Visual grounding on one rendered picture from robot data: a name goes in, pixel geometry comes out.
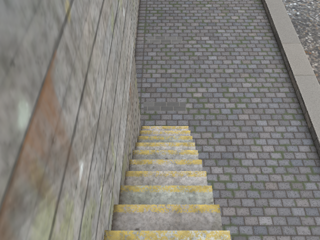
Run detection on stairs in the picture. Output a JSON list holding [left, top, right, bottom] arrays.
[[103, 126, 231, 240]]

